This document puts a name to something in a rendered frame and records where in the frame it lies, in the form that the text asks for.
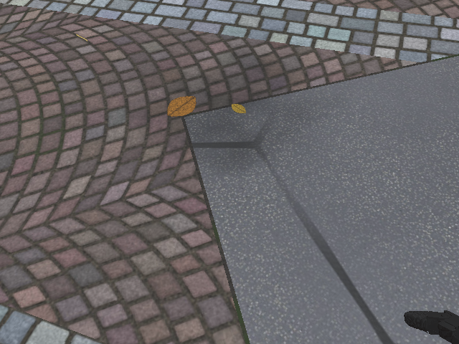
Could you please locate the right robot hand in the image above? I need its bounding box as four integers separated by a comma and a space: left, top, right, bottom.
404, 310, 459, 344

